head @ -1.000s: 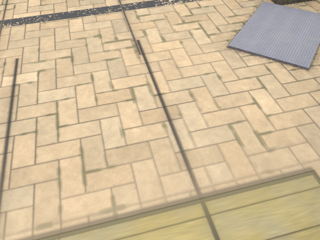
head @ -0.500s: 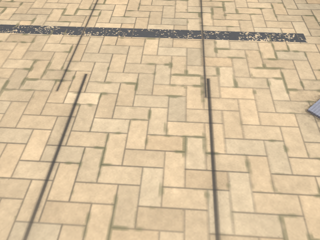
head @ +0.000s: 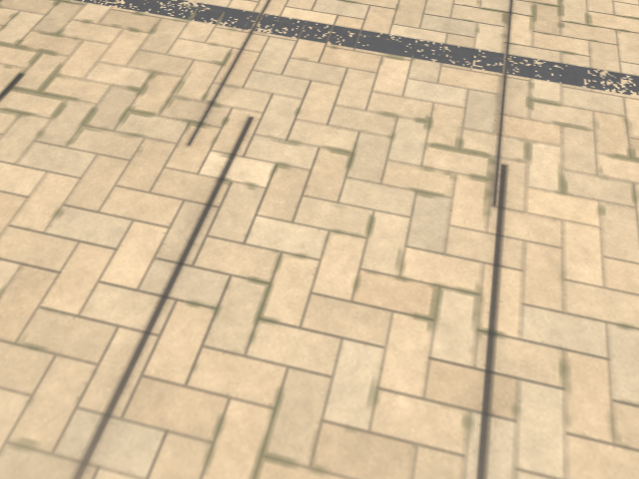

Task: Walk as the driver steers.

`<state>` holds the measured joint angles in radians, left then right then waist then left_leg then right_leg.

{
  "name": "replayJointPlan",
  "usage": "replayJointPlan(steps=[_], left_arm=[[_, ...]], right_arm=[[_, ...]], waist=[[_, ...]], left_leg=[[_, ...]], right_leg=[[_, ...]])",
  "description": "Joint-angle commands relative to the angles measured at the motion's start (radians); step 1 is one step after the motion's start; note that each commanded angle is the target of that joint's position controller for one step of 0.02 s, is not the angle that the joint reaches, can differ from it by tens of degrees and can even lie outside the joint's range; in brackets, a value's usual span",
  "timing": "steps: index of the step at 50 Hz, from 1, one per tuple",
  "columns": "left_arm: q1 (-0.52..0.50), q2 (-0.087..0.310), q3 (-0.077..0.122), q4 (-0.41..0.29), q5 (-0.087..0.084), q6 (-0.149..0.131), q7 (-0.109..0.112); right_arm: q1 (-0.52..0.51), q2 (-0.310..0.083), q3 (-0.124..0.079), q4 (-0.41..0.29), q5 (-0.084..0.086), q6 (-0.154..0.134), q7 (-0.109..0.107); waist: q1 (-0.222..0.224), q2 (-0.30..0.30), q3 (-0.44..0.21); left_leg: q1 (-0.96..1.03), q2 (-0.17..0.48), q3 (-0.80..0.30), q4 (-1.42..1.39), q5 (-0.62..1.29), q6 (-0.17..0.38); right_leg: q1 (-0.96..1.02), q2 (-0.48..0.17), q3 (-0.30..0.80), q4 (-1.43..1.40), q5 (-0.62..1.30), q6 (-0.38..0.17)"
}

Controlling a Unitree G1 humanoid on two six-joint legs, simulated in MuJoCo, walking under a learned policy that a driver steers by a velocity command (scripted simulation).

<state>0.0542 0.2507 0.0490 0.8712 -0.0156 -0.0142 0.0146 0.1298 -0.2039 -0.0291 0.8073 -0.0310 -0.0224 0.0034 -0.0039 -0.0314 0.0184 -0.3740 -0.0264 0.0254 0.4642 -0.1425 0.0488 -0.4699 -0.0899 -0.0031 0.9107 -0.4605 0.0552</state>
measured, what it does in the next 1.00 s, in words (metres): steps on the spot, turning right: right foot, then left foot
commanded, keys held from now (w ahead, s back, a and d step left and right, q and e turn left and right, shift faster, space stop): e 0.48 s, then no key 0.52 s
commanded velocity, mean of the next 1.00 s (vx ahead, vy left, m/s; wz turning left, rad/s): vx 0.01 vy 0.00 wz -0.30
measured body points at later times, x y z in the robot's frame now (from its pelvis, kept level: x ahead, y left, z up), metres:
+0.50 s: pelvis -0.02 -0.03 +0.00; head +0.01 -0.06 +0.45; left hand +0.18 +0.21 -0.09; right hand +0.12 -0.33 -0.10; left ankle +0.03 +0.10 -0.69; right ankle -0.01 -0.13 -0.74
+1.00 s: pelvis -0.04 -0.04 +0.00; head -0.04 -0.05 +0.45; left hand +0.19 +0.12 -0.10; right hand +0.02 -0.31 -0.11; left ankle +0.03 +0.09 -0.74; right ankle -0.08 -0.15 -0.74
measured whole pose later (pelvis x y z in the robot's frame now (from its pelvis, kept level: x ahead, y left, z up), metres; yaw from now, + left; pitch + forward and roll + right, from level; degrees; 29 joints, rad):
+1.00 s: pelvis -0.04 -0.04 +0.00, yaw -21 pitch +1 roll +0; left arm 0.18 0.18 0.02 0.67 0.02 0.02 -0.01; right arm 0.19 -0.19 -0.02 0.70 -0.01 -0.01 -0.01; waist -0.02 0.02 0.00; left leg -0.29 0.04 -0.01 0.53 -0.25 -0.04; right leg -0.27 0.00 0.02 0.55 -0.29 0.00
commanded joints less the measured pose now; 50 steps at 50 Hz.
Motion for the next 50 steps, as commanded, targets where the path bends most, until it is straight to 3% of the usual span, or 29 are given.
replayJointPlan(steps=[1,5,9,10,11,12,13,14,16,18,22,26,29,30,31,32,33,34,35,37,39,41,43,45,46,47,48,49,50], left_arm=[[0.066,0.089,0.018,-0.03,-0.003,0.009,0.016],[0.047,0.094,0.028,-0.061,-0.004,0.029,0.016],[0.154,0.073,0.034,-0.047,0.02,0.034,-0.005],[0.186,0.145,0.052,-0.055,0.035,0.031,-0.003],[0.166,0.237,0.071,-0.09,0.02,0.03,0.007],[0.199,0.238,0.074,-0.11,0.05,0.014,0.008],[0.16,0.2,0.065,-0.127,0.058,0.0,0.012],[0.093,0.183,0.064,-0.152,0.041,-0.005,0.019],[0.051,0.149,0.052,-0.183,0.009,-0.006,0.027],[0.089,0.131,0.047,-0.195,0.009,-0.001,0.034],[0.132,0.154,0.062,-0.23,0.007,0.012,0.04],[0.124,0.162,0.069,-0.269,0.004,0.028,0.025],[0.105,0.137,0.056,-0.286,-0.011,0.041,0.022],[0.119,0.112,0.047,-0.293,-0.004,0.039,0.022],[0.14,0.05,0.029,-0.304,0.015,0.032,0.018],[0.117,0.101,0.044,-0.329,0.008,0.021,0.015],[0.097,0.17,0.066,-0.313,0.009,0.014,0.009],[0.097,0.181,0.074,-0.296,-0.002,0.016,0.002],[0.111,0.153,0.07,-0.274,-0.001,0.025,0.003],[0.094,0.094,0.05,-0.278,0.005,0.035,0.001],[0.078,0.039,0.024,-0.287,0.008,0.034,-0.003],[0.046,-0.001,0.002,-0.293,0.012,0.029,-0.008],[0.093,0.022,0.011,-0.274,0.007,0.029,-0.015],[0.116,0.064,0.017,-0.277,0.027,0.028,-0.014],[0.137,0.138,0.027,-0.298,0.041,0.027,-0.007],[0.089,0.125,0.018,-0.278,0.047,0.026,-0.013],[0.034,0.041,0.002,-0.309,0.036,0.019,-0.024],[0.042,0.017,-0.006,-0.297,0.045,0.015,-0.028],[0.055,0.042,-0.001,-0.294,0.047,0.011,-0.026]], right_arm=[[-0.088,-0.175,-0.041,-0.084,-0.004,-0.008,-0.024],[-0.059,-0.183,-0.054,-0.074,0.014,0.014,-0.058],[-0.086,-0.163,-0.063,-0.062,0.051,0.03,-0.071],[-0.045,-0.128,-0.063,-0.054,0.052,0.034,-0.073],[-0.079,-0.094,-0.057,-0.089,0.036,0.029,-0.076],[-0.169,-0.1,-0.058,-0.119,0.026,0.025,-0.074],[-0.165,-0.111,-0.067,-0.112,0.041,0.025,-0.064],[-0.14,-0.114,-0.072,-0.095,0.043,0.027,-0.057],[-0.135,-0.131,-0.08,-0.103,0.024,0.027,-0.059],[-0.136,-0.111,-0.075,-0.124,0.026,0.019,-0.06],[-0.158,-0.079,-0.054,-0.164,0.038,0.011,-0.059],[-0.099,-0.098,-0.056,-0.171,0.052,0.005,-0.043],[-0.033,-0.089,-0.057,-0.168,0.046,-0.007,-0.024],[-0.008,-0.119,-0.065,-0.174,0.032,-0.011,-0.022],[-0.004,-0.174,-0.071,-0.194,0.009,-0.009,-0.028],[-0.026,-0.206,-0.081,-0.192,-0.009,-0.012,-0.023],[-0.04,-0.155,-0.072,-0.217,-0.004,-0.018,-0.029],[-0.058,-0.138,-0.068,-0.224,0.005,-0.019,-0.035],[-0.07,-0.134,-0.063,-0.233,0.014,-0.018,-0.039],[-0.076,-0.109,-0.045,-0.234,0.027,-0.015,-0.045],[-0.083,-0.083,-0.034,-0.231,0.027,-0.007,-0.042],[-0.043,-0.097,-0.036,-0.217,0.024,0.004,-0.036],[-0.003,-0.127,-0.041,-0.209,0.034,0.014,-0.026],[0.058,-0.107,-0.031,-0.186,0.044,0.003,-0.015],[0.063,-0.085,-0.023,-0.195,0.025,-0.009,-0.008],[0.104,-0.015,-0.003,-0.192,0.018,-0.016,-0.011],[0.043,-0.073,-0.013,-0.189,0.009,-0.013,-0.017],[0.011,-0.089,-0.02,-0.183,0.012,-0.009,-0.018],[0.009,-0.082,-0.022,-0.176,0.014,-0.004,-0.024]], waist=[[0.028,0.17,-0.2],[-0.007,0.174,-0.122],[0.045,0.135,-0.09],[0.027,-0.041,-0.07],[0.013,-0.259,-0.015],[0.085,-0.264,-0.051],[0.058,-0.182,-0.06],[0.025,-0.108,-0.061],[0.01,-0.062,-0.087],[0.013,-0.068,-0.122],[0.035,-0.107,-0.139],[0.04,-0.154,-0.139],[-0.003,-0.135,-0.137],[-0.003,-0.077,-0.153],[0.025,0.14,-0.165],[0.038,0.37,-0.108],[0.007,0.267,-0.113],[0.011,0.197,-0.105],[0.021,0.145,-0.104],[0.024,0.123,-0.093],[0.025,0.163,-0.111],[-0.007,0.215,-0.125],[0.004,0.227,-0.126],[0.013,0.188,-0.111],[-0.01,0.048,-0.136],[-0.072,-0.202,-0.157],[-0.031,-0.144,-0.102],[-0.015,-0.11,-0.073],[-0.008,-0.086,-0.054]], left_leg=[[0.099,0.261,-0.16,-0.122,0.29,0.204],[0.105,0.321,-0.197,-0.144,0.03,0.197],[0.061,0.253,-0.083,-0.021,-0.048,0.1],[-0.038,0.16,0.024,0.183,-0.171,0.016],[-0.252,-0.022,0.117,0.372,-0.373,-0.078],[-0.302,-0.027,-0.01,0.582,-0.487,-0.091],[-0.32,0.005,-0.071,0.7,-0.423,-0.091],[-0.33,0.021,-0.088,0.728,-0.342,-0.092],[-0.312,0.03,-0.093,0.71,-0.259,-0.103],[-0.284,0.012,-0.08,0.681,-0.211,-0.112],[-0.22,0.003,-0.077,0.419,-0.212,-0.113],[-0.068,-0.012,-0.053,0.229,-0.242,-0.104],[0.115,-0.012,-0.031,-0.057,-0.052,-0.063],[0.223,0.075,-0.102,-0.084,0.038,-0.025],[0.315,0.279,-0.292,-0.11,0.284,0.055],[0.207,0.416,-0.465,-0.138,0.372,0.228],[0.205,0.402,-0.459,-0.151,0.339,0.27],[0.213,0.358,-0.392,-0.133,0.303,0.241],[0.211,0.317,-0.343,-0.125,0.248,0.206],[0.185,0.282,-0.281,-0.112,0.271,0.19],[0.188,0.219,-0.192,-0.093,0.27,0.161],[0.188,0.196,-0.161,-0.073,0.268,0.16],[0.179,0.205,-0.179,-0.044,0.228,0.165],[0.077,0.183,-0.172,-0.026,0.13,0.086],[-0.008,0.115,-0.101,0.079,-0.018,0.018],[0.058,0.082,-0.045,0.027,-0.199,-0.036],[0.12,0.079,-0.043,0.025,-0.133,-0.068],[0.124,0.069,-0.033,0.027,-0.097,-0.072],[0.13,0.064,-0.025,0.035,-0.091,-0.071]], right_leg=[[0.125,0.018,-0.017,-0.061,0.074,-0.006],[0.071,0.014,-0.032,-0.065,0.044,-0.042],[0.204,0.054,-0.061,-0.363,0.222,-0.121],[0.261,-0.067,0.151,-0.515,0.378,-0.183],[0.302,-0.245,0.423,-0.593,0.562,-0.322],[0.279,-0.294,0.549,-0.646,0.497,-0.408],[0.274,-0.245,0.485,-0.627,0.423,-0.377],[0.27,-0.184,0.408,-0.6,0.388,-0.317],[0.27,-0.142,0.347,-0.581,0.425,-0.272],[0.293,-0.113,0.322,-0.56,0.496,-0.278],[0.332,-0.089,0.342,-0.541,0.464,-0.276],[0.281,-0.086,0.386,-0.522,0.453,-0.286],[0.229,-0.039,0.375,-0.455,0.489,-0.237],[0.146,-0.004,0.346,-0.402,0.37,-0.191],[0.008,0.109,0.212,-0.191,0.059,-0.127],[-0.103,0.17,0.081,-0.042,-0.176,-0.066],[-0.1,0.133,0.122,0.143,-0.17,-0.025],[-0.132,0.136,0.121,0.242,-0.124,-0.006],[-0.142,0.126,0.127,0.289,-0.089,0.007],[-0.129,0.114,0.124,0.306,-0.016,0.021],[-0.06,0.084,0.064,0.111,0.023,0.024],[0.061,0.078,0.006,-0.121,-0.017,0.02],[0.174,0.1,-0.038,-0.345,0.122,0.004],[0.355,0.063,0.04,-0.538,0.377,-0.047],[0.437,-0.067,0.187,-0.514,0.618,-0.094],[0.281,-0.125,0.209,-0.515,0.465,-0.191],[0.201,-0.067,0.197,-0.545,0.247,-0.192],[0.18,-0.029,0.167,-0.552,0.139,-0.159],[0.164,-0.007,0.153,-0.554,0.105,-0.139]])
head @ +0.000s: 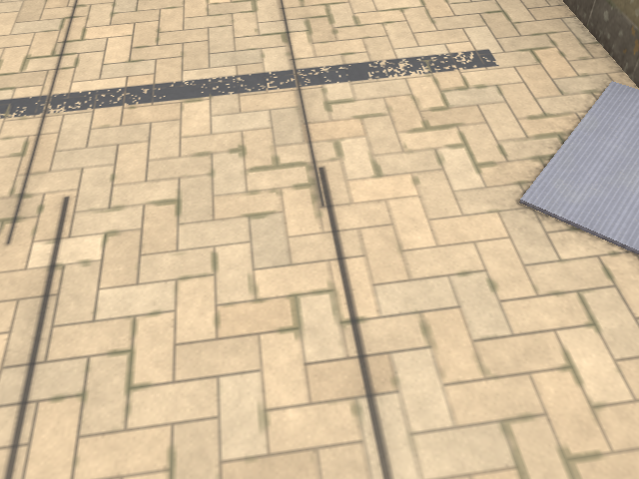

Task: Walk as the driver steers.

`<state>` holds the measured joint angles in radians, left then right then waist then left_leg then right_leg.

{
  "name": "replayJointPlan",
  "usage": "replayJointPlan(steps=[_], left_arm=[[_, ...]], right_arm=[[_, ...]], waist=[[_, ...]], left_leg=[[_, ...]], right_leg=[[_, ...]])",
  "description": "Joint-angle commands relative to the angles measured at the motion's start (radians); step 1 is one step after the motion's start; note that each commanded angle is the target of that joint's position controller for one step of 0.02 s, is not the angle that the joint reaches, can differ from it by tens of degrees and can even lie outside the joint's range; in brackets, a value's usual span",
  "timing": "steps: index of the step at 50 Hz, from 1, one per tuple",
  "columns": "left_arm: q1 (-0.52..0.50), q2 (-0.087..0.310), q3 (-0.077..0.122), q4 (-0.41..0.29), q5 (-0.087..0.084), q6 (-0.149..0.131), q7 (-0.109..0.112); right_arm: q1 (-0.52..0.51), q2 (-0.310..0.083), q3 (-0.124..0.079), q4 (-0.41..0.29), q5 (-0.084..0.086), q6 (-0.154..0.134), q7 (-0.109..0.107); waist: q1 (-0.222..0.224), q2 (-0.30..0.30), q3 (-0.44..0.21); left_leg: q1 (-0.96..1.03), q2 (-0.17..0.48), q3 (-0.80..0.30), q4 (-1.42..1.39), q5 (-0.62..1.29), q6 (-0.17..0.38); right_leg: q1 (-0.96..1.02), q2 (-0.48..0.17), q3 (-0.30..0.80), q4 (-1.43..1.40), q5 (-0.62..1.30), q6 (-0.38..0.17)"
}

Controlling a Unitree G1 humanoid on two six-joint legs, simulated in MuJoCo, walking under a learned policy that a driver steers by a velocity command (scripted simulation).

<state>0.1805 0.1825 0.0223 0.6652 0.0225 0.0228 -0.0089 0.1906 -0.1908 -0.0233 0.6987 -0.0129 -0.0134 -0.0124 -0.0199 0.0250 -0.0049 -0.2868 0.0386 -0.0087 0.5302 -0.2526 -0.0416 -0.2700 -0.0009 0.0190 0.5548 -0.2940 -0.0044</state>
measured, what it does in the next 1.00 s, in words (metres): steps on the spot, turning left: right foot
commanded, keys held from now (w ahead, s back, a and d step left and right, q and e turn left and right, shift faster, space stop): q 0.56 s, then no key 0.38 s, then w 0.06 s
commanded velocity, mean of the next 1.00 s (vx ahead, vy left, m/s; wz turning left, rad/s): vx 0.00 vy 0.00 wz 0.30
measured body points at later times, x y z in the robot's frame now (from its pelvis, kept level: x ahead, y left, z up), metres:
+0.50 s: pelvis -0.01 +0.02 +0.00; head +0.02 +0.06 +0.45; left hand +0.10 +0.32 -0.10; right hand +0.20 -0.20 -0.07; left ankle +0.00 +0.11 -0.73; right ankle +0.00 -0.13 -0.64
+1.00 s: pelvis +0.00 -0.02 +0.00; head +0.02 -0.03 +0.45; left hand +0.07 +0.25 -0.09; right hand +0.24 -0.19 -0.10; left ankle -0.05 +0.11 -0.70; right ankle +0.05 -0.12 -0.73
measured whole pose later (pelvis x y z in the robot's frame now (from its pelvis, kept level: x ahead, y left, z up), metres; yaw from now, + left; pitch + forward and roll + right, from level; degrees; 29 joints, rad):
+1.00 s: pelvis +0.00 -0.02 +0.00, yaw +21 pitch +1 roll +0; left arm 0.20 0.18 0.01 0.66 0.00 -0.06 0.00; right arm 0.20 -0.25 -0.05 0.63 -0.03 0.00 0.01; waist 0.02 0.04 -0.02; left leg -0.39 0.00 -0.05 0.80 -0.45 -0.06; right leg -0.28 0.01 -0.01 0.51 -0.26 -0.03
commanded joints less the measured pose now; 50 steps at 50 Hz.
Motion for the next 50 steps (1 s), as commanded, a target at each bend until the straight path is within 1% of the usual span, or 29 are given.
replayJointPlan(steps=[1,4,8,12,13,15,16,17,18,19,20,21,22,25,28,31,36,37,39,40,41,42,43,44,46,47,48,49,50], left_arm=[[-0.065,0.114,0.026,-0.08,0.005,-0.032,0.0],[-0.018,0.146,0.036,-0.077,-0.001,-0.034,0.024],[0.026,0.181,0.057,-0.082,-0.013,-0.023,0.045],[-0.023,0.192,0.067,-0.099,-0.023,-0.037,0.053],[-0.044,0.201,0.071,-0.1,-0.031,-0.039,0.053],[-0.089,0.203,0.073,-0.1,-0.048,-0.03,0.054],[-0.051,0.184,0.072,-0.082,-0.049,-0.027,0.053],[-0.022,0.131,0.061,-0.09,-0.027,-0.025,0.052],[-0.112,0.132,0.051,-0.139,-0.023,-0.025,0.061],[-0.109,0.148,0.056,-0.127,-0.026,-0.025,0.056],[-0.103,0.158,0.056,-0.116,-0.029,-0.025,0.046],[-0.096,0.152,0.058,-0.099,-0.024,-0.025,0.044],[-0.107,0.161,0.06,-0.107,-0.014,-0.025,0.047],[-0.084,0.152,0.056,-0.099,-0.018,-0.029,0.045],[-0.093,0.142,0.045,-0.108,-0.017,-0.026,0.053],[-0.101,0.124,0.031,-0.105,-0.021,-0.025,0.055],[-0.084,0.122,0.03,-0.1,-0.029,-0.035,0.041],[-0.072,0.122,0.032,-0.097,-0.032,-0.038,0.038],[-0.015,0.093,0.029,-0.079,-0.026,-0.049,0.027],[0.001,0.114,0.031,-0.083,-0.004,-0.054,0.021],[0.015,0.184,0.041,-0.102,0.02,-0.057,0.021],[-0.049,0.199,0.045,-0.09,0.031,-0.057,0.019],[-0.088,0.139,0.032,-0.118,0.024,-0.062,0.018],[-0.091,0.132,0.031,-0.111,0.01,-0.065,0.023],[-0.075,0.141,0.029,-0.097,-0.009,-0.067,0.035],[-0.07,0.13,0.021,-0.093,-0.007,-0.066,0.039],[-0.038,0.127,0.019,-0.08,-0.007,-0.064,0.038],[-0.071,0.079,-0.003,-0.081,-0.045,-0.127,-0.019],[-0.062,0.116,0.008,-0.073,-0.05,-0.147,-0.03]], right_arm=[[-0.032,-0.094,-0.028,-0.065,-0.002,-0.008,-0.008],[-0.052,-0.115,-0.037,-0.079,0.017,-0.008,-0.01],[-0.052,-0.124,-0.05,-0.111,0.024,0.0,-0.003],[-0.018,-0.11,-0.054,-0.13,0.026,0.019,0.025],[-0.006,-0.105,-0.052,-0.131,0.03,0.023,0.031],[0.059,-0.111,-0.056,-0.112,0.03,0.027,0.039],[0.075,-0.148,-0.068,-0.116,0.02,0.026,0.037],[0.098,-0.263,-0.096,-0.143,0.009,0.022,0.023],[0.113,-0.302,-0.098,-0.161,-0.008,0.012,0.022],[0.111,-0.257,-0.082,-0.181,-0.014,-0.004,0.021],[0.061,-0.235,-0.072,-0.191,-0.01,-0.011,0.013],[0.018,-0.234,-0.071,-0.206,-0.002,-0.009,0.004],[-0.011,-0.227,-0.065,-0.218,0.009,-0.003,-0.004],[-0.022,-0.2,-0.05,-0.234,0.005,0.011,-0.02],[-0.003,-0.203,-0.052,-0.241,0.009,0.012,-0.032],[-0.013,-0.192,-0.05,-0.248,0.005,0.021,-0.037],[-0.023,-0.195,-0.054,-0.24,0.006,0.03,-0.007],[-0.028,-0.189,-0.051,-0.235,0.01,0.033,-0.003],[-0.055,-0.156,-0.037,-0.222,0.026,0.036,0.0],[-0.033,-0.131,-0.03,-0.207,0.029,0.033,0.002],[-0.006,-0.085,-0.017,-0.205,0.011,0.024,0.005],[-0.021,-0.111,-0.029,-0.213,0.016,0.017,0.001],[-0.044,-0.166,-0.043,-0.202,0.004,0.015,-0.003],[-0.081,-0.178,-0.053,-0.2,0.015,0.016,-0.007],[-0.088,-0.138,-0.048,-0.18,0.009,0.027,-0.011],[-0.071,-0.111,-0.042,-0.164,0.01,0.028,-0.008],[-0.046,-0.093,-0.035,-0.145,0.012,0.03,-0.003],[0.031,-0.087,-0.029,-0.115,-0.054,-0.024,0.048],[0.08,-0.109,-0.046,-0.089,-0.058,-0.039,0.067]], waist=[[0.009,-0.144,-0.01],[0.034,-0.121,0.016],[0.052,-0.164,-0.007],[0.037,-0.166,-0.036],[0.026,-0.152,-0.036],[-0.013,-0.126,-0.054],[-0.01,-0.067,-0.043],[0.02,0.179,-0.055],[-0.031,0.344,-0.053],[-0.036,0.228,-0.091],[-0.016,0.136,-0.086],[0.001,0.057,-0.086],[0.006,0.034,-0.081],[0.022,0.066,-0.121],[0.016,0.08,-0.124],[0.004,0.101,-0.133],[-0.021,0.153,-0.106],[-0.017,0.156,-0.104],[0.031,0.142,-0.1],[0.036,0.098,-0.104],[0.01,-0.081,-0.129],[-0.032,-0.307,-0.07],[0.0,-0.26,-0.067],[0.016,-0.229,-0.049],[0.033,-0.198,-0.043],[0.028,-0.169,-0.053],[0.033,-0.151,-0.071],[0.003,-0.164,0.025],[-0.004,-0.18,0.051]], left_leg=[[0.024,0.006,-0.007,-0.047,0.035,0.023],[-0.076,-0.005,-0.01,-0.013,0.052,0.039],[-0.198,-0.018,0.012,0.143,-0.021,0.03],[-0.227,0.022,0.005,0.347,-0.253,0.045],[-0.202,0.028,0.015,0.308,-0.248,0.052],[-0.048,-0.01,0.063,0.121,-0.053,0.079],[0.02,-0.013,0.011,0.007,0.095,0.105],[0.141,0.172,-0.299,-0.126,0.334,0.176],[0.155,0.314,-0.581,-0.208,0.372,0.355],[0.171,0.303,-0.556,-0.204,0.315,0.375],[0.158,0.27,-0.481,-0.176,0.272,0.337],[0.146,0.224,-0.427,-0.162,0.222,0.291],[0.132,0.204,-0.401,-0.16,0.226,0.274],[0.099,0.146,-0.337,-0.147,0.313,0.273],[0.114,0.135,-0.36,-0.154,0.26,0.285],[0.113,0.129,-0.356,-0.15,0.195,0.276],[0.029,0.128,-0.381,-0.142,0.131,0.28],[0.027,0.129,-0.392,-0.132,0.15,0.278],[-0.015,0.093,-0.364,-0.092,0.164,0.235],[-0.078,0.057,-0.346,-0.065,0.105,0.186],[-0.167,-0.04,-0.238,0.102,-0.107,0.111],[-0.208,-0.105,-0.098,0.146,-0.274,0.05],[-0.159,-0.055,-0.095,0.226,-0.27,0.005],[-0.168,-0.047,-0.082,0.24,-0.219,-0.006],[-0.189,-0.021,-0.08,0.256,-0.182,-0.027],[-0.162,-0.012,-0.075,0.255,-0.181,-0.03],[-0.133,-0.021,-0.047,0.225,-0.172,-0.028],[-0.098,-0.033,-0.004,0.382,-0.216,-0.038],[-0.101,-0.049,0.031,0.369,-0.258,-0.033]], right_leg=[[-0.033,-0.094,0.121,-0.201,-0.082,-0.071],[0.029,-0.104,0.109,-0.187,-0.028,-0.077],[0.093,-0.224,0.179,-0.197,0.04,-0.169],[0.084,-0.335,0.193,-0.152,0.322,-0.244],[0.074,-0.333,0.165,-0.132,0.371,-0.236],[0.007,-0.271,0.06,-0.054,0.344,-0.172],[-0.044,-0.21,-0.008,0.031,0.21,-0.111],[-0.215,-0.093,-0.139,0.306,-0.053,-0.01],[-0.388,0.038,-0.056,0.5,-0.368,0.043],[-0.407,0.007,0.041,0.647,-0.361,0.058],[-0.431,-0.008,0.054,0.708,-0.294,0.06],[-0.443,-0.017,0.057,0.714,-0.232,0.059],[-0.453,-0.027,0.066,0.701,-0.171,0.066],[-0.405,-0.001,0.043,0.727,-0.058,0.084],[-0.427,0.008,0.05,0.653,-0.04,0.09],[-0.382,-0.005,0.038,0.502,-0.047,0.091],[-0.191,-0.002,-0.006,0.254,-0.135,0.058],[-0.154,-0.001,-0.008,0.186,-0.113,0.05],[0.005,0.006,-0.025,-0.082,0.067,0.018],[0.108,-0.043,0.04,-0.145,0.167,-0.01],[0.196,-0.224,0.218,-0.201,0.34,-0.07],[0.057,-0.33,0.345,-0.238,0.364,-0.216],[0.016,-0.318,0.34,-0.261,0.263,-0.256],[0.026,-0.278,0.313,-0.264,0.193,-0.231],[0.08,-0.246,0.277,-0.249,0.187,-0.205],[0.082,-0.232,0.245,-0.232,0.252,-0.201],[0.088,-0.214,0.225,-0.249,0.163,-0.197],[-0.107,-0.184,0.246,-0.306,-0.341,-0.138],[-0.141,-0.192,0.266,-0.36,-0.477,-0.149]])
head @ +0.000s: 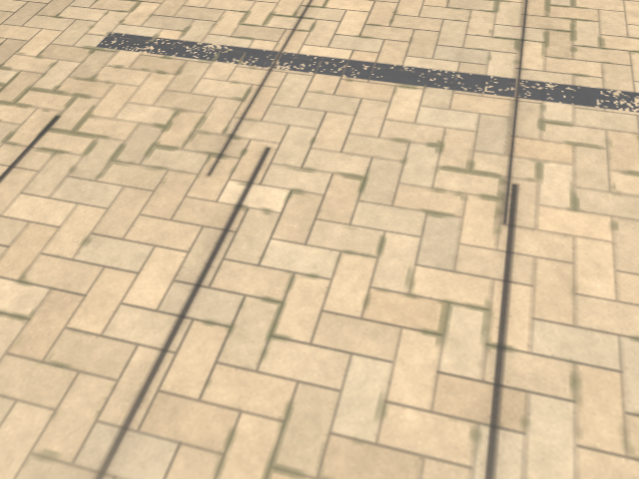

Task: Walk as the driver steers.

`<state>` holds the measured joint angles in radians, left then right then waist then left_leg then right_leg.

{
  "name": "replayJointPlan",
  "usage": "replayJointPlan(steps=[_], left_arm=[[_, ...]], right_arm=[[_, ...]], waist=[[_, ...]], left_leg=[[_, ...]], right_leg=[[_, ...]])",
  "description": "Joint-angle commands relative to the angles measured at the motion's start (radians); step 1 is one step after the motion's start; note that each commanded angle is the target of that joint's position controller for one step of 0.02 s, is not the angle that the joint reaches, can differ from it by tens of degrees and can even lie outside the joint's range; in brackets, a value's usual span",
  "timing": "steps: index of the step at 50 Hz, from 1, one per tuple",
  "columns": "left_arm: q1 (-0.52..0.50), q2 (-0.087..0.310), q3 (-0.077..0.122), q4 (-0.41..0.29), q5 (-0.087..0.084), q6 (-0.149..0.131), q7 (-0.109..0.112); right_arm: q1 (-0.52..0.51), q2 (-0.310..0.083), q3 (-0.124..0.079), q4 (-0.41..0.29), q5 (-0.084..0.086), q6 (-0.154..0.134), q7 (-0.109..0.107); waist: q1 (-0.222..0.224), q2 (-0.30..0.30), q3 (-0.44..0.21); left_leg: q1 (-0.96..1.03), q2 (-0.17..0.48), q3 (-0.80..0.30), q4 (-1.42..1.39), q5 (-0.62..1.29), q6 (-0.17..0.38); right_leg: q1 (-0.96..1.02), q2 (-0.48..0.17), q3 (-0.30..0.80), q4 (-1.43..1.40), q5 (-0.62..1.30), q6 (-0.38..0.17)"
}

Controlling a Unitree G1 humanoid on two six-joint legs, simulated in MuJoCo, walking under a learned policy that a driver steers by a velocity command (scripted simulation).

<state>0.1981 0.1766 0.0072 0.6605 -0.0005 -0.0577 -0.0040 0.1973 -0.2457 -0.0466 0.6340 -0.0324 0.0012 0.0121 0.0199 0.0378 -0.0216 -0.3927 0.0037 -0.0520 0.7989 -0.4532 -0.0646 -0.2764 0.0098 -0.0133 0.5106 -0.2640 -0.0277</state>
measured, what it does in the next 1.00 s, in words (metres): walks ahead, turning right: left foot, then right foot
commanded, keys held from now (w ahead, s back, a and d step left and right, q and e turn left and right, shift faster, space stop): w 0.42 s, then w+e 0.58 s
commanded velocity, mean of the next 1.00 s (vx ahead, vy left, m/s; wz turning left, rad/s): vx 0.41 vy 0.00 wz -0.20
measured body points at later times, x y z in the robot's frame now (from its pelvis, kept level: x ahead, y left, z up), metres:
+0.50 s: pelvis +0.16 +0.03 -0.01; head +0.17 +0.04 +0.44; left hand +0.39 +0.23 -0.09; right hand +0.12 -0.18 -0.14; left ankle -0.03 +0.12 -0.74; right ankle +0.30 -0.09 -0.69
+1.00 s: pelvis +0.47 +0.01 +0.00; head +0.50 +0.00 +0.45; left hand +0.55 +0.28 -0.12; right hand +0.67 -0.26 -0.05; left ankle +0.68 +0.10 -0.71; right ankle +0.35 -0.07 -0.74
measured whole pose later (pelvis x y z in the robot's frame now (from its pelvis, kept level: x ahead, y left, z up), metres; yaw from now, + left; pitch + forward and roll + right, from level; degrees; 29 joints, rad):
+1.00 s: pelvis +0.47 +0.01 +0.00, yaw -16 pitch +4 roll -2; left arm 0.40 0.28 0.06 0.79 -0.04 -0.05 0.02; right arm 0.01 -0.25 0.00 0.58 0.01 -0.11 -0.01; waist 0.10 0.04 0.00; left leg -0.62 0.04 -0.11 0.54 0.02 -0.07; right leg -0.13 0.14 0.19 0.42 -0.35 -0.07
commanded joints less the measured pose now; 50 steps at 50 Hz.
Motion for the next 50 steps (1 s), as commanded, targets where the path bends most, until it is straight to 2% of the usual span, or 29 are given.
replayJointPlan(steps=[1,2,4,6,7,8,9,10,11,13,14,16,19,22,25,28,30,31,32,33,34,35,36,37,39,42,45,48,50], left_arm=[[-0.03,0.205,0.055,-0.057,-0.008,-0.07,-0.022],[0.021,0.24,0.071,-0.048,0.006,-0.071,0.003],[-0.022,0.181,0.049,-0.063,0.007,-0.065,0.039],[-0.081,0.207,0.056,-0.074,-0.012,-0.035,0.038],[-0.067,0.229,0.061,-0.061,0.0,-0.011,0.023],[-0.008,0.189,0.053,-0.036,0.031,0.008,0.005],[0.02,0.102,0.031,-0.019,0.054,0.007,-0.005],[-0.108,0.048,0.02,-0.124,0.064,-0.015,-0.017],[-0.139,0.078,0.027,-0.092,0.055,-0.042,-0.027],[-0.102,0.139,0.046,-0.048,0.044,-0.069,-0.016],[-0.1,0.141,0.053,-0.046,0.074,-0.067,-0.017],[-0.126,0.104,0.04,-0.042,0.074,-0.05,-0.04],[-0.216,0.066,0.019,-0.042,0.046,-0.037,-0.063],[-0.285,0.043,0.006,-0.052,0.048,-0.018,-0.079],[-0.289,0.076,0.012,-0.059,0.039,-0.007,-0.082],[-0.262,0.129,0.031,-0.059,0.013,-0.007,-0.066],[-0.017,0.198,0.064,0.014,-0.004,-0.023,-0.045],[0.205,0.211,0.071,0.087,0.006,-0.028,-0.037],[0.452,0.22,0.078,0.158,0.016,-0.03,-0.03],[0.6,0.21,0.073,0.24,0.066,-0.04,-0.033],[0.451,0.256,0.085,0.24,0.063,-0.062,-0.036],[0.129,0.251,0.086,0.11,-0.028,-0.037,-0.017],[0.052,0.183,0.063,0.084,-0.029,-0.039,-0.014],[0.023,0.152,0.051,0.066,-0.013,-0.039,-0.012],[-0.014,0.155,0.053,0.044,-0.009,-0.036,-0.008],[0.038,0.211,0.067,0.047,-0.013,-0.04,0.011],[0.163,0.251,0.083,0.076,-0.039,-0.026,0.022],[0.197,0.255,0.09,0.079,-0.051,-0.007,0.031],[0.194,0.249,0.094,0.072,-0.039,0.009,0.031]], right_arm=[[0.068,-0.091,-0.038,-0.032,-0.043,-0.06,0.044],[0.016,-0.111,-0.05,-0.054,-0.041,-0.071,0.033],[-0.012,-0.052,-0.028,-0.079,-0.028,-0.082,0.007],[0.067,-0.026,-0.02,-0.033,-0.027,-0.094,0.012],[0.095,-0.018,-0.017,-0.007,-0.024,-0.109,0.02],[0.118,-0.011,-0.014,0.0,-0.026,-0.129,0.024],[0.236,-0.041,-0.022,0.019,-0.033,-0.147,0.019],[0.343,-0.208,-0.065,0.029,-0.021,-0.165,-0.004],[0.387,-0.17,-0.05,0.062,-0.046,-0.164,-0.008],[0.265,-0.055,-0.01,0.066,-0.073,-0.148,0.01],[0.227,-0.012,0.02,0.075,-0.059,-0.142,0.016],[0.175,0.014,0.037,0.065,-0.042,-0.128,0.003],[0.262,-0.026,0.033,0.107,-0.053,-0.124,0.006],[0.32,-0.07,0.027,0.164,-0.036,-0.125,0.044],[0.342,-0.088,0.023,0.203,-0.039,-0.126,0.049],[0.34,-0.14,0.012,0.219,-0.062,-0.119,0.039],[0.338,-0.181,0.003,0.212,-0.078,-0.112,0.037],[0.427,-0.109,0.026,0.197,-0.098,-0.119,0.025],[0.44,-0.049,0.061,0.175,-0.106,-0.129,0.044],[0.154,-0.072,0.035,0.119,-0.036,-0.129,0.068],[0.064,-0.076,0.026,0.089,-0.013,-0.142,0.059],[0.027,-0.093,0.022,-0.007,0.108,-0.177,0.007],[0.042,-0.114,0.02,-0.006,0.089,-0.185,-0.011],[0.085,-0.113,0.016,-0.012,0.071,-0.174,-0.017],[0.116,-0.096,0.012,-0.012,0.043,-0.144,-0.019],[-0.011,-0.064,0.029,-0.072,0.003,-0.129,-0.025],[-0.164,-0.04,0.038,-0.103,0.025,-0.121,-0.028],[-0.204,-0.111,0.014,-0.117,0.049,-0.118,-0.029],[-0.176,-0.143,-0.007,-0.108,0.05,-0.128,-0.021]], waist=[[-0.013,-0.208,0.079],[0.029,-0.208,0.075],[0.018,-0.18,-0.002],[-0.026,-0.106,-0.007],[-0.032,-0.095,-0.011],[-0.028,-0.085,-0.033],[-0.065,-0.03,-0.065],[-0.138,0.2,0.003],[-0.174,0.059,0.059],[-0.1,0.004,0.061],[-0.062,0.026,0.039],[-0.031,0.034,0.017],[-0.077,0.017,0.031],[-0.087,0.047,0.066],[-0.067,0.065,0.095],[-0.014,0.088,0.033],[0.077,0.064,-0.055],[0.097,-0.025,-0.246],[0.19,-0.178,-0.405],[0.266,-0.144,-0.234],[0.188,-0.112,-0.027],[0.035,-0.102,-0.002],[-0.027,-0.009,0.001],[-0.075,-0.01,-0.022],[-0.107,-0.023,0.01],[-0.075,-0.01,0.054],[0.02,-0.069,0.019],[0.033,-0.103,0.003],[0.016,-0.122,-0.02]], left_leg=[[-0.044,-0.031,0.113,0.074,-0.093,0.005],[-0.099,-0.023,0.104,0.049,-0.104,0.033],[-0.036,0.009,0.063,-0.114,-0.101,0.084],[0.101,-0.032,0.136,-0.435,0.107,0.112],[0.251,-0.04,0.15,-0.538,0.25,0.116],[0.415,-0.006,0.116,-0.524,0.234,0.135],[0.559,0.088,0.007,-0.487,0.237,0.193],[0.659,0.365,-0.506,-0.558,0.257,0.461],[0.695,0.449,-0.566,-0.634,0.18,0.511],[0.587,0.336,-0.303,-0.631,0.196,0.38],[0.536,0.282,-0.21,-0.639,0.249,0.336],[0.45,0.224,-0.111,-0.672,0.331,0.296],[0.424,0.188,-0.031,-0.707,0.473,0.301],[0.398,0.2,0.019,-0.712,0.66,0.306],[0.512,0.259,0.053,-0.689,0.825,0.286],[0.518,0.241,0.165,-0.57,1.23,0.216],[0.327,0.194,0.209,-0.265,1.345,0.125],[0.029,0.142,0.176,0.031,1.117,0.05],[-0.28,-0.049,0.098,0.447,0.253,-0.033],[-0.459,-0.097,-0.061,0.735,0.006,0.016],[-0.554,-0.035,-0.126,0.782,0.095,0.075],[-0.427,-0.013,-0.078,0.744,0.121,0.077],[-0.363,0.035,-0.072,0.692,0.149,0.078],[-0.289,0.067,-0.072,0.659,0.154,0.076],[-0.279,0.112,-0.054,0.548,0.149,0.059],[-0.178,0.091,0.025,0.209,0.358,0.02],[-0.029,0.011,0.035,-0.116,0.552,-0.016],[-0.05,0.007,-0.032,-0.273,0.534,-0.022],[-0.025,0.003,-0.036,-0.312,0.434,0.013]], right_leg=[[-0.078,-0.237,0.344,-0.35,-0.526,-0.171],[0.013,-0.279,0.397,-0.36,-0.489,-0.207],[0.097,-0.285,0.379,-0.328,-0.374,-0.202],[0.113,-0.211,0.284,-0.234,-0.326,-0.205],[0.046,-0.187,0.251,-0.192,-0.329,-0.218],[-0.061,-0.162,0.216,-0.128,-0.278,-0.211],[-0.181,-0.111,0.169,0.055,-0.207,-0.159],[-0.553,0.035,0.041,0.361,-0.26,-0.036],[-0.76,0.027,0.206,0.606,-0.285,-0.049],[-0.792,-0.007,0.148,0.866,-0.123,-0.066],[-0.75,-0.019,0.125,0.861,-0.036,-0.075],[-0.681,-0.052,0.053,0.817,0.061,-0.048],[-0.635,-0.069,-0.016,0.565,0.166,0.007],[-0.506,-0.043,-0.06,0.294,0.16,0.0],[-0.506,-0.024,-0.052,0.173,0.202,-0.067],[-0.264,0.066,-0.104,0.126,0.213,-0.106],[0.156,0.12,-0.08,0.153,0.275,-0.143],[0.613,0.027,0.084,0.25,0.339,-0.254],[0.937,-0.234,0.563,0.087,0.243,-0.469],[0.783,-0.251,0.707,-0.115,0.117,-0.395],[0.528,-0.244,0.655,-0.161,0.022,-0.318],[0.294,-0.264,0.661,-0.255,0.192,-0.334],[0.16,-0.239,0.573,-0.281,0.28,-0.32],[0.066,-0.208,0.505,-0.306,0.267,-0.31],[-0.056,-0.162,0.411,-0.332,0.227,-0.298],[-0.244,-0.058,0.258,-0.339,0.322,-0.257],[-0.213,-0.027,0.248,-0.306,0.217,-0.214],[-0.017,-0.084,0.363,-0.203,0.122,-0.181],[0.084,-0.111,0.419,-0.088,0.152,-0.158]])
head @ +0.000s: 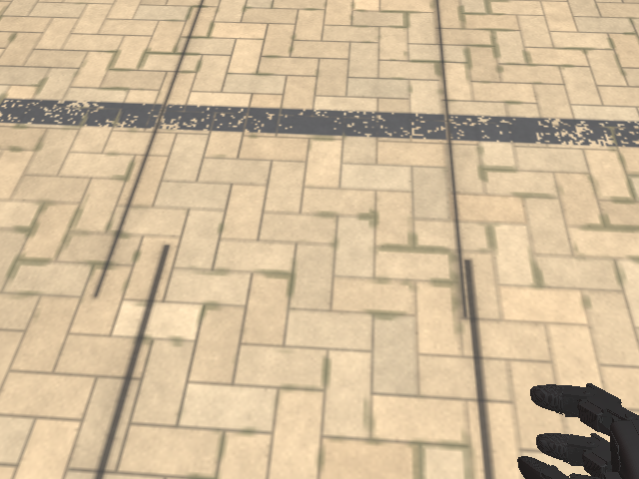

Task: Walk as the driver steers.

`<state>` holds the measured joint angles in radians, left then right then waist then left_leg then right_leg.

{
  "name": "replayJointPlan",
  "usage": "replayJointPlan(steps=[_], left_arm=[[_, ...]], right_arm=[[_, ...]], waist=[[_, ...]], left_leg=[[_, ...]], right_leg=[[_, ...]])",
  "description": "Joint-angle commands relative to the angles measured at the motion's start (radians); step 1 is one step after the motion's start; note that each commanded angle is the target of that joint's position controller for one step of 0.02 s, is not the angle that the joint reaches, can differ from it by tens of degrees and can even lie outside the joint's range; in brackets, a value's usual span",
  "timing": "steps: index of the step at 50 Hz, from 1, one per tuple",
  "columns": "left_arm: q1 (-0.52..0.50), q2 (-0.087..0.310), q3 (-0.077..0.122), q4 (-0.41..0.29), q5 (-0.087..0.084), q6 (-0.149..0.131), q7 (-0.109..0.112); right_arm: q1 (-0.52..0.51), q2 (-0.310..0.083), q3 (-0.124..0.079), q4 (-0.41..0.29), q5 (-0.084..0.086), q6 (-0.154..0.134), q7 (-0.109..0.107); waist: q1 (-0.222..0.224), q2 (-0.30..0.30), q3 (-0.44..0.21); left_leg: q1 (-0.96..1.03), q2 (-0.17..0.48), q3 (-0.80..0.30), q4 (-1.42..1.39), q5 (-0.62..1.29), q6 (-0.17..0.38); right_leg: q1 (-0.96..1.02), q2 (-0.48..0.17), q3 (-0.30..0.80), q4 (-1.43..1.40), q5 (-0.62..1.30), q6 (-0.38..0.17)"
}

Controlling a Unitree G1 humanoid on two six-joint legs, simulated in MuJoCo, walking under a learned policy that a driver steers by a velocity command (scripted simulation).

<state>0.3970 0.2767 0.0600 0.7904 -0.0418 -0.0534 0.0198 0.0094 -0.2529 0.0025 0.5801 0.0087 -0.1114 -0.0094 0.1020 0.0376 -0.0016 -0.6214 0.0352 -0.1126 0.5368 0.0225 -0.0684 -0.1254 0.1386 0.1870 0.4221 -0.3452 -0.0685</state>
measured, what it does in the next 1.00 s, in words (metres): walks ahead: left foot, then right foot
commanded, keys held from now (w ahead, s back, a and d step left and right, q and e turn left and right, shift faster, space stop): w+e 0.06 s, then w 0.42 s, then w+q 0.52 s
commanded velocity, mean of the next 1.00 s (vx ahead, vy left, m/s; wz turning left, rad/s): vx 0.50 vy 0.00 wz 0.02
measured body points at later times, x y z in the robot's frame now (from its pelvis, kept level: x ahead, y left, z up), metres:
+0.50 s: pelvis +0.26 -0.02 +0.00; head +0.29 -0.03 +0.45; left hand +0.54 +0.15 -0.06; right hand +0.21 -0.30 -0.13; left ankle +0.17 +0.14 -0.73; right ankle +0.36 -0.15 -0.73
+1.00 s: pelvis +0.51 -0.05 -0.01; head +0.54 -0.05 +0.44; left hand +0.50 +0.23 -0.13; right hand +0.74 -0.26 -0.09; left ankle +0.66 +0.08 -0.71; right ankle +0.36 -0.15 -0.73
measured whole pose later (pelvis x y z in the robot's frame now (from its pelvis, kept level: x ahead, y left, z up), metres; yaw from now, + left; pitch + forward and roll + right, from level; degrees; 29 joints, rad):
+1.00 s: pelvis +0.51 -0.05 -0.01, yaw +5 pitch +2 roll -2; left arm 0.35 0.27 0.07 0.85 -0.01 -0.06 0.01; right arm 0.08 -0.24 -0.05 0.66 0.02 -0.03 0.06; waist 0.08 0.04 0.02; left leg -0.63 0.06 0.03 0.66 -0.05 0.06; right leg 0.10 0.01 -0.25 0.26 -0.39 0.00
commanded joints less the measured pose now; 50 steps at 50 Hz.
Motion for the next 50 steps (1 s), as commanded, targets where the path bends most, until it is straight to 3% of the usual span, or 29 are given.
replayJointPlan(steps=[1,2,3,4,5,6,7,8,10,11,14,17,20,22,24,25,26,27,28,29,31,33,37,42,47,50], left_arm=[[-0.013,0.132,0.038,-0.067,0.01,0.011,0.006],[-0.018,0.092,0.024,-0.083,0.02,0.01,-0.002],[0.001,0.02,0.0,-0.115,0.048,0.005,-0.008],[0.138,0.012,-0.013,-0.14,0.015,-0.011,-0.015],[0.118,0.103,0.006,-0.102,0.001,-0.011,-0.011],[-0.011,0.141,0.016,-0.123,0.004,-0.007,-0.014],[-0.093,0.128,0.015,-0.148,0.018,-0.005,-0.013],[-0.139,0.114,0.016,-0.169,0.032,-0.006,-0.013],[-0.131,0.075,0.009,-0.173,0.027,-0.002,-0.019],[-0.128,0.059,0.004,-0.171,0.028,0.001,-0.021],[-0.213,0.026,-0.017,-0.193,0.04,-0.005,-0.026],[-0.305,0.016,-0.028,-0.202,0.033,-0.017,-0.038],[-0.383,0.045,-0.02,-0.226,0.022,-0.022,-0.047],[-0.408,0.061,-0.013,-0.241,0.019,-0.026,-0.052],[-0.351,0.077,0.001,-0.227,0.024,-0.029,-0.052],[-0.25,0.11,0.021,-0.197,0.03,-0.028,-0.044],[-0.081,0.17,0.046,-0.169,0.041,-0.028,-0.032],[0.019,0.277,0.069,-0.159,0.056,-0.019,-0.024],[0.064,0.212,0.056,-0.145,0.046,-0.019,-0.026],[0.014,0.167,0.039,-0.142,0.039,-0.024,-0.028],[-0.116,0.088,0.014,-0.146,0.042,-0.032,-0.037],[-0.174,0.06,0.011,-0.136,0.052,-0.049,-0.041],[-0.156,0.086,0.028,-0.087,0.06,-0.069,-0.03],[-0.125,0.12,0.036,-0.046,0.051,-0.059,-0.011],[-0.041,0.156,0.048,0.006,0.034,-0.027,-0.004],[-0.056,0.195,0.057,0.006,0.026,-0.007,0.005]], right_arm=[[0.078,-0.148,-0.07,-0.036,0.005,-0.02,0.001],[0.188,-0.177,-0.085,-0.025,-0.008,-0.027,-0.002],[0.352,-0.24,-0.101,-0.017,-0.02,-0.022,-0.009],[0.399,-0.294,-0.117,0.039,-0.021,-0.009,0.004],[0.365,-0.182,-0.098,0.008,-0.017,-0.003,0.004],[0.331,-0.133,-0.086,0.006,-0.015,0.004,-0.001],[0.29,-0.126,-0.08,0.012,-0.021,0.008,0.003],[0.263,-0.114,-0.076,0.025,-0.023,0.008,0.007],[0.245,-0.088,-0.07,0.051,-0.022,0.001,0.014],[0.25,-0.087,-0.071,0.066,-0.013,-0.002,0.017],[0.269,-0.14,-0.088,0.102,-0.003,0.0,0.015],[0.285,-0.18,-0.097,0.126,0.008,0.013,0.013],[0.338,-0.205,-0.102,0.157,0.021,0.022,0.018],[0.354,-0.215,-0.105,0.174,0.025,0.029,0.017],[0.35,-0.218,-0.105,0.187,0.028,0.039,0.014],[0.362,-0.197,-0.096,0.192,0.025,0.041,0.013],[0.346,-0.152,-0.076,0.176,0.011,0.036,0.014],[0.411,-0.058,-0.044,0.137,0.0,0.018,0.014],[0.392,-0.119,-0.06,0.148,0.016,0.007,0.011],[0.34,-0.171,-0.077,0.134,0.035,0.004,0.012],[0.275,-0.154,-0.079,0.124,0.019,0.019,0.008],[0.305,-0.127,-0.083,0.136,0.016,0.047,0.008],[0.27,-0.088,-0.082,0.125,0.015,0.068,0.008],[0.124,-0.055,-0.067,0.079,0.01,0.064,0.034],[-0.024,-0.044,-0.058,-0.002,0.014,0.063,0.067],[-0.003,-0.074,-0.074,-0.028,0.013,0.069,0.08]], waist=[[-0.098,-0.131,-0.07],[-0.155,-0.118,-0.162],[-0.204,0.02,-0.319],[-0.127,0.407,-0.395],[-0.159,0.216,-0.307],[-0.184,0.09,-0.188],[-0.169,-0.005,-0.111],[-0.148,-0.007,-0.053],[-0.107,0.047,-0.012],[-0.099,0.053,-0.013],[-0.111,0.032,-0.009],[-0.142,0.039,-0.005],[-0.171,0.052,0.008],[-0.168,0.056,0.019],[-0.122,0.047,-0.001],[-0.076,0.027,-0.055],[0.005,-0.033,-0.166],[0.005,-0.284,-0.286],[0.035,-0.264,-0.318],[0.019,-0.2,-0.191],[-0.045,-0.142,-0.063],[-0.1,-0.161,-0.02],[-0.114,-0.097,0.011],[-0.065,-0.083,0.053],[-0.014,-0.069,0.102],[-0.059,-0.119,0.046]], left_leg=[[0.294,-0.038,0.043,-0.087,-0.079,0.048],[0.486,0.025,0.01,-0.078,-0.099,0.105],[0.776,0.235,-0.197,-0.048,-0.102,0.176],[1.003,0.418,-0.716,-0.18,-0.382,0.353],[0.931,0.387,-0.728,-0.229,-0.565,0.334],[0.812,0.333,-0.538,-0.232,-0.524,0.293],[0.672,0.283,-0.41,-0.244,-0.37,0.279],[0.579,0.242,-0.327,-0.263,-0.27,0.281],[0.471,0.185,-0.21,-0.31,-0.165,0.273],[0.458,0.179,-0.176,-0.323,-0.113,0.284],[0.453,0.186,-0.099,-0.354,-0.004,0.301],[0.426,0.164,-0.021,-0.36,-0.021,0.281],[0.462,0.186,-0.021,-0.347,-0.068,0.267],[0.501,0.211,-0.032,-0.324,-0.087,0.251],[0.507,0.202,-0.01,-0.243,-0.005,0.223],[0.472,0.158,0.02,-0.119,0.113,0.199],[0.336,0.099,0.071,0.132,0.048,0.157],[-0.045,-0.041,0.148,0.516,-0.395,0.08],[-0.175,-0.048,0.012,0.695,-0.589,0.075],[-0.236,-0.004,-0.014,0.746,-0.517,0.085],[-0.183,0.062,0.013,0.678,-0.364,0.081],[-0.082,0.087,0.001,0.634,-0.28,0.073],[-0.118,0.074,-0.026,0.551,-0.14,0.054],[-0.088,0.061,0.046,0.273,0.066,0.069],[-0.144,0.048,0.12,0.131,-0.018,0.114],[-0.007,-0.025,0.208,0.106,-0.166,0.165]], right_leg=[[-0.058,-0.212,0.215,0.083,0.289,-0.097],[-0.105,-0.163,0.171,0.257,0.31,-0.063],[-0.267,-0.089,0.057,0.56,0.048,-0.017],[-0.611,-0.027,-0.028,0.846,-0.244,0.028],[-0.698,-0.101,0.011,0.968,-0.164,0.046],[-0.711,-0.129,-0.021,0.988,-0.057,0.057],[-0.672,-0.158,-0.044,0.958,0.003,0.061],[-0.655,-0.181,-0.042,0.899,0.034,0.06],[-0.581,-0.208,-0.066,0.805,0.04,0.06],[-0.569,-0.211,-0.085,0.755,0.034,0.063],[-0.557,-0.237,-0.121,0.549,0.108,0.07],[-0.462,-0.222,-0.155,0.335,0.243,0.068],[-0.408,-0.197,-0.17,0.218,0.282,0.058],[-0.384,-0.189,-0.173,0.162,0.25,0.034],[-0.259,-0.159,-0.207,0.086,0.234,0.003],[-0.092,-0.139,-0.217,0.059,0.218,-0.019],[0.161,-0.255,-0.092,0.068,0.235,-0.07],[0.486,-0.517,0.307,0.003,0.144,-0.208],[0.472,-0.552,0.498,-0.093,0.008,-0.251],[0.368,-0.532,0.378,-0.112,-0.015,-0.217],[0.149,-0.444,0.17,-0.171,0.077,-0.166],[0.017,-0.399,0.043,-0.235,0.195,-0.138],[0.005,-0.389,-0.125,-0.268,0.443,-0.13],[0.037,-0.366,-0.271,-0.285,0.469,-0.091],[0.207,-0.42,-0.323,-0.227,0.554,-0.078],[0.252,-0.423,-0.372,-0.08,0.961,-0.05]])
